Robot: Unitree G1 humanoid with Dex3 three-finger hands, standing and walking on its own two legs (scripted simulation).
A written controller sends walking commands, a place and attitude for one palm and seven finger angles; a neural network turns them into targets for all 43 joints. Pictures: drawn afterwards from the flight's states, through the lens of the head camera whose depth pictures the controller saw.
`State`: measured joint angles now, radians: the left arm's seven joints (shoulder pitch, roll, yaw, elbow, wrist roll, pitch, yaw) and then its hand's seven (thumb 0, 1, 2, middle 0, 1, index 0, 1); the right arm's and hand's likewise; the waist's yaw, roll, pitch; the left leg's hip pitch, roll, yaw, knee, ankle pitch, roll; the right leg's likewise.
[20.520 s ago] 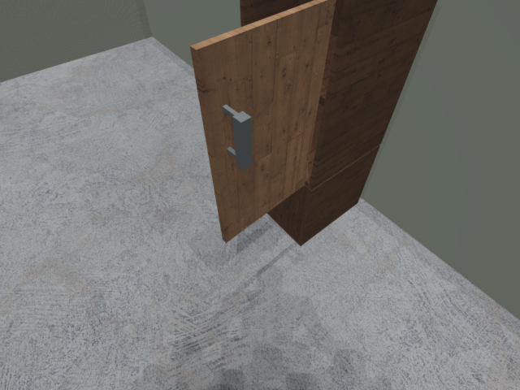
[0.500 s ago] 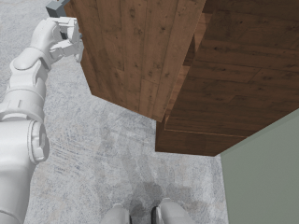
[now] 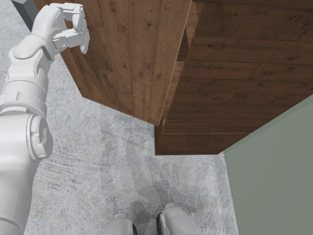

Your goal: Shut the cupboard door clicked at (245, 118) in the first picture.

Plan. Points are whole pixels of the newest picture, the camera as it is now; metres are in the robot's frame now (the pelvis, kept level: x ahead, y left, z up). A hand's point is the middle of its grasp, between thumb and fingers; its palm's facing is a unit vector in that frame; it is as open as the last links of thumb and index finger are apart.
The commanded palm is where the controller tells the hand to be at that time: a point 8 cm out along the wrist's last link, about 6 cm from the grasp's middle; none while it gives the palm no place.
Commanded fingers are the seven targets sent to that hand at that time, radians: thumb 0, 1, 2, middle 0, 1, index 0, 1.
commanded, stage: push the door shut along its arc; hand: left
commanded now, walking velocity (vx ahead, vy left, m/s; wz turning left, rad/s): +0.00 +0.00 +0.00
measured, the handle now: (43, 20) +0.61 +0.18 +0.12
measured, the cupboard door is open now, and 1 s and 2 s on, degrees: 67 61 61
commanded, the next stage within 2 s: pull the fist back off the door in 0.10 s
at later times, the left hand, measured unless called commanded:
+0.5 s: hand (97, 33) +0.56 +0.06 +0.12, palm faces -0.01 -1.00 -0.04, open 3.0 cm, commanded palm +0.53 +0.11 +0.13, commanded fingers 0.00 0.90 0.90 -1.30 -1.50 -1.30 -1.50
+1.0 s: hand (87, 61) +0.48 +0.09 +0.12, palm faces -0.04 -1.00 +0.00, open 3.1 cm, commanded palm +0.45 +0.13 +0.13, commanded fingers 0.00 0.90 0.90 -1.30 -1.50 -1.30 -1.50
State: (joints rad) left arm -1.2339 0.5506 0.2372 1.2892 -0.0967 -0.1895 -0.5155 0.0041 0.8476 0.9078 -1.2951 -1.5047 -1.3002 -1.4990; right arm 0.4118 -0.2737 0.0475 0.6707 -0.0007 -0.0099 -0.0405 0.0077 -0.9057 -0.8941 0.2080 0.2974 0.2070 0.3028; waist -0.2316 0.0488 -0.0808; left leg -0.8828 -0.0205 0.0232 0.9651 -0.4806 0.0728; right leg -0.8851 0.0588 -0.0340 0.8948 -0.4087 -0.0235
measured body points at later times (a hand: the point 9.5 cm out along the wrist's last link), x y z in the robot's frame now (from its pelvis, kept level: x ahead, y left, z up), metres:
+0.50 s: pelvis -0.01 -0.02 +0.00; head +0.14 -0.01 +0.42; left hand +0.56 +0.12 +0.12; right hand -0.04 -0.26 -0.12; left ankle -0.02 +0.07 -0.68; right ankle +0.00 -0.11 -0.68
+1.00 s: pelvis +0.00 -0.02 +0.02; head +0.08 -0.02 +0.46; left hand +0.48 +0.14 +0.13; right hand +0.01 -0.29 -0.09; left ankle -0.02 +0.07 -0.68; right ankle +0.00 -0.11 -0.68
